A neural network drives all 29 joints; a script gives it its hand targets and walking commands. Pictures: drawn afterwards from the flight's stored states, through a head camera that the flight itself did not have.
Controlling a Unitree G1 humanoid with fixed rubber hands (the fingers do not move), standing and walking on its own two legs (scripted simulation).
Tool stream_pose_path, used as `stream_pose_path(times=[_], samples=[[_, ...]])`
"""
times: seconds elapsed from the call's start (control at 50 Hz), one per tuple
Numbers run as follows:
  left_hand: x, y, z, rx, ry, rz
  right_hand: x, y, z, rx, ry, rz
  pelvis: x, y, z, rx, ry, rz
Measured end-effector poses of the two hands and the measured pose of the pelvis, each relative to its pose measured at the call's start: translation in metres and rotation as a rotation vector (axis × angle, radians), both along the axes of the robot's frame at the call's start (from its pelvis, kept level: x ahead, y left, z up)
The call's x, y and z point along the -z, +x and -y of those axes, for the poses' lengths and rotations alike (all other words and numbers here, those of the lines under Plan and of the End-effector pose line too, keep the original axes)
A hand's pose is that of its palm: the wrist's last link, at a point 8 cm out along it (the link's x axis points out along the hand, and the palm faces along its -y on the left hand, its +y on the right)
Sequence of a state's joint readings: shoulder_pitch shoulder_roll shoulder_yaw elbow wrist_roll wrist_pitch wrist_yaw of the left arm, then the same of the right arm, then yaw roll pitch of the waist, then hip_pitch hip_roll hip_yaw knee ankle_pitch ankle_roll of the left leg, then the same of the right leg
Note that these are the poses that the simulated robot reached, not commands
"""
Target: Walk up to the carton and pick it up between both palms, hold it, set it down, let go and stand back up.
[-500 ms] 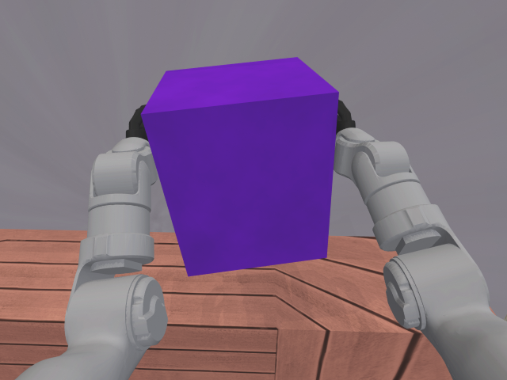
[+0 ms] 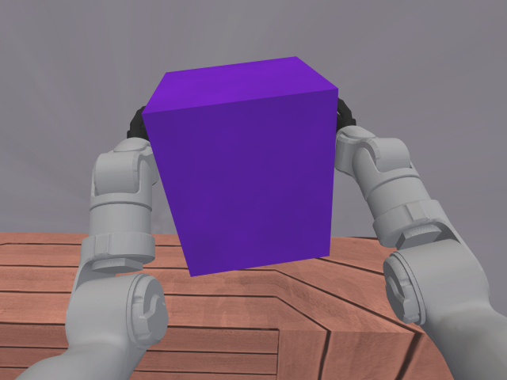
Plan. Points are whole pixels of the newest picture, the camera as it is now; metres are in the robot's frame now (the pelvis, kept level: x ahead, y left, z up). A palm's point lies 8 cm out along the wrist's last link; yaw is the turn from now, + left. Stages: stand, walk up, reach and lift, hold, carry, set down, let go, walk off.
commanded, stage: hold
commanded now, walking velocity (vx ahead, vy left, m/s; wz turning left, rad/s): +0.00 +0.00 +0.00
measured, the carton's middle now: (245, 161) +0.37 -0.01 +0.26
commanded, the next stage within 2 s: none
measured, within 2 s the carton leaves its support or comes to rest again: neither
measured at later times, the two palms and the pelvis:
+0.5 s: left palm (141, 151) +0.37 +0.15 +0.28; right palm (341, 144) +0.37 -0.16 +0.28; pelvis +0.00 -0.01 +0.00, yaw +1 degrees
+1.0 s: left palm (139, 148) +0.37 +0.15 +0.29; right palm (341, 140) +0.37 -0.15 +0.29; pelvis +0.00 +0.00 +0.00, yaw +0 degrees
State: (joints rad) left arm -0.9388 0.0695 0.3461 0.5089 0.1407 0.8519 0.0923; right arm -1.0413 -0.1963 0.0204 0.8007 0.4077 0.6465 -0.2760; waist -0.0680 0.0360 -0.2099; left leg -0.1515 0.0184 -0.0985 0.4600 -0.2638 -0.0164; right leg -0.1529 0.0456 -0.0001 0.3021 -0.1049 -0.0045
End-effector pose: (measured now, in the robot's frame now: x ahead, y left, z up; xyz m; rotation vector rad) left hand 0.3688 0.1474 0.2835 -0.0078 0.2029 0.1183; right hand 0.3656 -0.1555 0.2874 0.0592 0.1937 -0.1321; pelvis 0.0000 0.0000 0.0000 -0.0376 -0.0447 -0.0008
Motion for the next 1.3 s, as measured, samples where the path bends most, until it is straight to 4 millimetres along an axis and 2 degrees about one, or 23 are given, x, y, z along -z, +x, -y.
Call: stream_pose_path(times=[0.2,0.48,0.86,1.3], samples=[[-0.0053,0.0034,0.0007,-0.007,0.002,0.002,0.0007,0.0043,0.0006,-0.008,-0.007,0.001,0.0000,0.0008,0.0042,-0.002,0.000,0.004],[-0.0012,0.0023,-0.0001,-0.007,0.001,0.009,0.0070,0.0031,-0.0002,-0.009,-0.013,0.002,0.0001,0.0015,0.0064,-0.009,-0.002,0.010],[-0.0055,0.0009,-0.0027,-0.001,0.001,0.013,-0.0018,0.0007,-0.0027,0.000,-0.002,0.004,0.0003,-0.0011,0.0031,-0.005,-0.001,0.008],[-0.0029,0.0026,0.0005,-0.003,0.007,0.006,0.0049,0.0020,0.0004,-0.004,-0.013,-0.006,0.0001,-0.0004,0.0046,-0.004,-0.001,0.004]])
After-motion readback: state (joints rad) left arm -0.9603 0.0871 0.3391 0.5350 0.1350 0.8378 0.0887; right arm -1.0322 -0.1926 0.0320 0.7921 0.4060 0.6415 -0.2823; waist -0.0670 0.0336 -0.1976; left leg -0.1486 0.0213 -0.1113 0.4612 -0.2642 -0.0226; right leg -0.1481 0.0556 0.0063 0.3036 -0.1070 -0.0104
